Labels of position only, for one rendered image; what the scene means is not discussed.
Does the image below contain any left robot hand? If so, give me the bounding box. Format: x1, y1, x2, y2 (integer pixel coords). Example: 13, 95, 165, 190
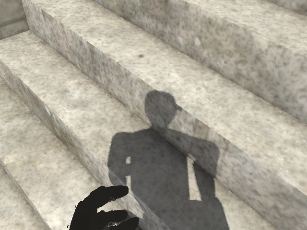
67, 185, 139, 230

